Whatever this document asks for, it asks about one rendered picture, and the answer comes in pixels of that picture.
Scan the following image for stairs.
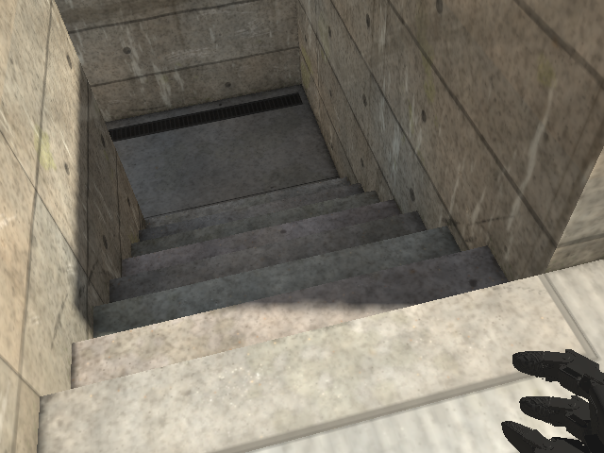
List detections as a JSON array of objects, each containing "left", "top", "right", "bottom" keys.
[{"left": 71, "top": 176, "right": 509, "bottom": 389}]

